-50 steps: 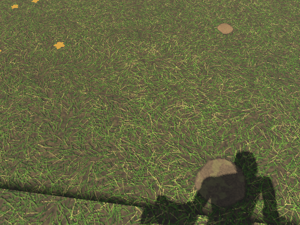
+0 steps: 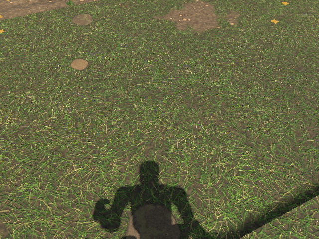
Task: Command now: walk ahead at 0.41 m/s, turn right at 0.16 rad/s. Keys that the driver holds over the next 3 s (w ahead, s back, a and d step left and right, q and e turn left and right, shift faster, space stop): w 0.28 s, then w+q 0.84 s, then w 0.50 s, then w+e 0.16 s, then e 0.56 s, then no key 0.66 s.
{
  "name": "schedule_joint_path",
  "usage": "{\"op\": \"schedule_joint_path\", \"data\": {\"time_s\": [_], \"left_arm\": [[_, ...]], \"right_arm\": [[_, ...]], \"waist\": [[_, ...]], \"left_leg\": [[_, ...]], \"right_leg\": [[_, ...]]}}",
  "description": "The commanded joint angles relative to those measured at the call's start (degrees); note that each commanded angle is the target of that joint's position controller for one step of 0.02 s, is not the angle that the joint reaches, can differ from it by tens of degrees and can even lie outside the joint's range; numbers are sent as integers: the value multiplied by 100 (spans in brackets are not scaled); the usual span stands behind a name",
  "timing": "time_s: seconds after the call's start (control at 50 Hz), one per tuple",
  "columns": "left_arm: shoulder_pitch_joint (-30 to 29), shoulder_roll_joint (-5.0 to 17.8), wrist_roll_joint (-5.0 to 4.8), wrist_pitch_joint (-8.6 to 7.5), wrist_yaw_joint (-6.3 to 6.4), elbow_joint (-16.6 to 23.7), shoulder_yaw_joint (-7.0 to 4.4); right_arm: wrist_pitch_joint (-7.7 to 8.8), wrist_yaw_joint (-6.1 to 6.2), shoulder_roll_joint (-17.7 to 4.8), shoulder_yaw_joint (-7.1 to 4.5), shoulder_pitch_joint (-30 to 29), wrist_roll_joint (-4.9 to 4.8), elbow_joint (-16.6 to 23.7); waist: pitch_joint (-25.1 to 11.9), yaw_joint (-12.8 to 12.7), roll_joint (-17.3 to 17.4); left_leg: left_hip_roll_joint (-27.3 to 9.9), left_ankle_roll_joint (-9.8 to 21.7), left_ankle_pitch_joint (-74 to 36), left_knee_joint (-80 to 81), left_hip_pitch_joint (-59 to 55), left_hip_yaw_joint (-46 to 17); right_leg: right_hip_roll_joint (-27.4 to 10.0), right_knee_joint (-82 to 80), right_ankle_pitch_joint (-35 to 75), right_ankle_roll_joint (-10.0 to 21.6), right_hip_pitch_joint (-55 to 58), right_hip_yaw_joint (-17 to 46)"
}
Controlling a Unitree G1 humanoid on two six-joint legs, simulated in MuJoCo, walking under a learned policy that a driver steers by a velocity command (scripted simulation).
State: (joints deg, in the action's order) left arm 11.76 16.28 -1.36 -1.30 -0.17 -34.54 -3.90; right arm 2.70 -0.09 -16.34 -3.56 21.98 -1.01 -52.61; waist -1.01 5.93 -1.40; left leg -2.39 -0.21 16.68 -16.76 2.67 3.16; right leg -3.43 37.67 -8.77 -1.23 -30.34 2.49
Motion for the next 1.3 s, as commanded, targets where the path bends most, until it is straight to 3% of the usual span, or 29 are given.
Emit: {"op": "schedule_joint_path", "data": {"time_s": [0.02, 0.06, 0.1, 0.12, 0.14, 0.18, 0.22, 0.32, 0.36, 0.44, 0.5, 0.68, 0.72, 0.74, 0.76, 0.78, 0.8, 0.82, 0.86, 0.88, 0.94, 0.98, 1.06, 1.14, 1.16, 1.18, 1.2, 1.24, 1.3], "left_arm": [[-871, 332, -43, -219, -66, 708, -19], [-513, 401, -50, -253, -106, 638, -72], [942, 857, -21, -222, -47, 224, -337], [1705, 1526, 91, -178, 9, 161, -483], [1790, 1430, 91, -202, -51, 124, -425], [1008, 835, 70, -250, -118, 195, -198], [535, 548, 66, -285, -166, 171, -102], [564, 700, 144, -402, -102, -207, -209], [786, 752, 236, -486, -71, -361, -241], [960, 657, 110, -578, 96, -577, -231], [1140, 555, 101, -540, 269, -745, -220], [1769, 575, 41, -252, 409, -907, -147], [1790, 698, 22, -205, 369, -959, -128], [1596, 856, -40, -216, 295, -1056, -160], [1351, 885, -50, -345, 199, -990, -142], [2230, 68, 146, -460, 67, -931, 35], [2303, 580, -82, -643, -16, -753, 116], [1651, 808, -117, -669, 12, -493, 9], [629, 400, -166, -637, 244, -86, 136], [803, 554, -115, -589, 283, -139, 137], [478, 509, 166, -466, 289, -132, 57], [180, 289, 386, -565, 200, -29, 99], [-164, 312, 100, -507, 106, 79, 43], [408, 665, 155, -566, 23, 72, -173], [1061, 1006, 216, -596, 6, -14, -260], [1824, 1307, 185, -524, -64, -383, -393], [1733, 870, 85, -515, -75, -316, -277], [999, 655, 165, -447, -59, -248, -191], [548, 396, 213, -424, -34, -313, -110]], "right_arm": [[42, -37, -1221, -250, 81, -84, 186], [-8, -52, -1259, -235, 19, -127, 134], [49, -75, -934, -94, -158, -25, 189], [164, -96, -474, 75, -125, 123, 521], [300, -101, -596, 47, -166, 47, 590], [334, -138, -1067, -106, -451, -143, 614], [249, -87, -948, -142, -410, 6, 518], [66, -82, -422, -11, -619, 108, 658], [78, -141, -469, -53, -552, 92, 579], [143, -178, -734, -240, -1415, -91, 1027], [137, -367, -390, -171, -1702, 94, 1196], [125, -722, -60, 29, -2478, -75, 1640], [67, -585, -317, -112, -1475, 14, 1172], [45, -459, -532, -259, -323, 43, 793], [11, -336, -1003, -425, 627, 186, 517], [51, -279, -1626, -406, 862, 323, 382], [53, -312, -1547, -398, 1422, 127, 481], [-5, -251, -1342, -386, 1194, -7, 564], [-127, -79, -1281, -357, 352, -157, 500], [-26, -101, -1154, -284, -188, 24, 809], [141, -70, -694, -113, -1195, 34, 1067], [126, 121, -703, -127, -1322, 115, 1126], [23, 178, -684, -199, -394, -109, 832], [-152, 127, -437, -163, -141, -52, 894], [-113, 75, -48, -54, 332, 50, 948], [-66, 56, 89, 20, 882, -135, 979], [-60, 50, -403, -88, 545, -143, 935], [-100, 69, -588, -161, -657, -64, 1257], [-97, 30, -360, -150, -626, 0, 1286]], "waist": [[682, 50, 939], [521, -308, 921], [-452, -1126, 498], [-1367, -1306, -903], [-1613, -1246, -1374], [-453, -960, -809], [-18, -656, -537], [17, -437, -211], [-143, -499, -22], [653, -586, -84], [539, -774, -193], [991, -1379, -38], [480, -976, -67], [-6, -314, -171], [-423, 407, 484], [-1253, -121, 2058], [-2900, 333, 1641], [-2989, 379, 796], [-1707, -186, -8], [-1301, -460, -380], [405, -1043, -20], [367, -955, 592], [-94, -589, 694], [-199, -946, 544], [-780, -962, -384], [-1463, -935, -2168], [-859, -1068, -1421], [208, -1047, -296], [79, -648, -542]], "left_leg": [[-1348, 1112, -346, 608, 285, -1073], [-1389, 1007, -888, 284, 416, -1023], [-841, 629, -2022, -1655, 1159, -337], [-101, 181, -514, -3963, 3022, 151], [228, 190, 1463, -5017, 3882, -578], [-334, 312, 696, -5301, 4129, -675], [-599, 273, 56, -4700, 3693, -689], [-472, 34, -968, -3830, 3438, -610], [-409, 49, -1742, -4165, 3522, -787], [-21, 293, -2691, -2698, 4423, -1468], [17, 320, -4385, -2270, 3656, -1172], [-83, 287, -4140, -947, 3586, -541], [167, 378, -4063, -832, 2262, -191], [221, 606, -4209, -643, 684, -107], [274, 909, -5218, -383, -1036, 169], [-938, 1710, -8112, -2819, -4070, -1340], [-1630, 2654, -7687, -2955, -4739, -2678], [-1632, 2649, -5748, -2140, -4345, -2974], [-1745, 2474, -1321, -592, -2367, -4347], [-1963, 2476, -765, -423, -1227, -4706], [-846, 1855, -1607, 52, 2306, -2788], [132, 1558, -2623, -2, 3511, -1511], [-210, 1319, -1755, -446, 2092, -2049], [-33, 884, -1099, -1840, 1398, -2371], [519, 595, -127, -3517, 2262, -1839], [992, 303, 1614, -5429, 3623, -1173], [710, 298, 1564, -6050, 4378, -1377], [341, 307, 670, -5920, 4436, -1164], [-110, 270, 291, -4811, 3567, -1002]], "right_leg": [[151, -522, -321, 205, -66, -423], [285, -950, -80, 446, 806, -548], [78, -959, -10, 832, 3075, -177], [-1413, -1274, -688, 1580, 4929, 2102], [-1953, -2092, -1292, 1982, 4904, 3769], [-1506, -2191, -632, 1620, 3747, 2321], [-1045, -2450, 387, 1474, 2868, 1427], [-854, -2636, 2109, 1549, 2430, 455], [-1058, -2348, 2261, 1577, 2478, 280], [-927, -2377, 625, 1102, 2664, -11], [-948, -1707, -108, 997, 2141, -438], [-1304, 192, 290, 472, 2643, -714], [-1200, 1604, 1578, 395, 2638, -942], [-1153, 3053, 1982, 312, 1999, -957], [-515, 5164, 1289, -51, 1055, -1355], [86, 8225, -4480, -399, -2102, -695], [177, 8363, -4117, -488, -2179, 596], [-122, 7598, -3777, -465, -2471, 627], [-239, 7160, -2806, -450, -3231, 60], [-433, 6725, -2249, -254, -2884, 360], [-682, 3184, -785, -193, -1258, 443], [-250, 1250, 928, -346, 580, -67], [203, -211, 1546, -328, 1049, 22], [111, -663, 486, 340, 1757, 121], [-852, -666, 242, 889, 3176, 1249], [-1880, -1758, -1909, 1719, 4242, 4070], [-1896, -2162, -3197, 1608, 4067, 4685], [-1461, -2165, -2177, 1334, 2721, 3145], [-976, -2291, -641, 1238, 1871, 1865]]}}
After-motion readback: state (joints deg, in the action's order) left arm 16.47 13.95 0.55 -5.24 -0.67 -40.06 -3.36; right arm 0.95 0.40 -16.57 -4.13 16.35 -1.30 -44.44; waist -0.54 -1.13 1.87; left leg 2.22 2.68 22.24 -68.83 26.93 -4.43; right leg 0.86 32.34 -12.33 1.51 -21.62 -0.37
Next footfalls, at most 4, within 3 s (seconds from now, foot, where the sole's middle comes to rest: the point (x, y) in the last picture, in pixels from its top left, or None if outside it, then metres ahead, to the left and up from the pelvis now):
0.10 right None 0.16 -0.15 -0.78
0.76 left None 0.54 0.16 -0.95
1.14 right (132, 181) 0.87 0.05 -0.95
1.60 left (71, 182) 0.89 0.36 -0.95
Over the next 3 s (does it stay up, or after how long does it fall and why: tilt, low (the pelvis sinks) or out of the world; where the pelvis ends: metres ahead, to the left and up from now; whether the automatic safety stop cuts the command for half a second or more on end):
stays up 1.24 0.43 -0.35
